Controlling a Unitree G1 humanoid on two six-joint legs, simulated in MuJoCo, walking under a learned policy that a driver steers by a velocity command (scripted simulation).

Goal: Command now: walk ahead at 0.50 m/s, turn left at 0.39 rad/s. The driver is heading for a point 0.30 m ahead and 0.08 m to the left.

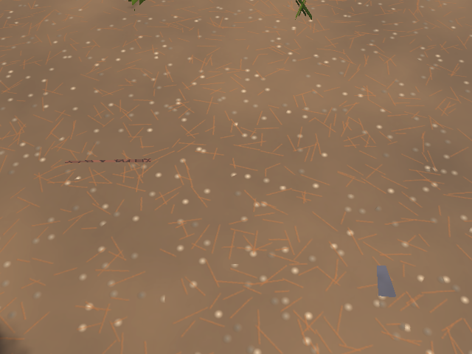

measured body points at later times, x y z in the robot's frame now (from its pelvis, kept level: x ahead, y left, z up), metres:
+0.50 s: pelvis +0.24 +0.03 +0.00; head +0.28 +0.04 +0.45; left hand +0.33 +0.32 -0.12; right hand +0.40 -0.21 -0.12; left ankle +0.22 +0.12 -0.74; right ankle +0.36 -0.12 -0.71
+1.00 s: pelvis +0.31 +0.00 -0.01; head +0.32 +0.00 +0.44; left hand +0.41 +0.27 -0.13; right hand +0.40 -0.26 -0.15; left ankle +0.22 +0.12 -0.74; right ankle +0.36 -0.10 -0.74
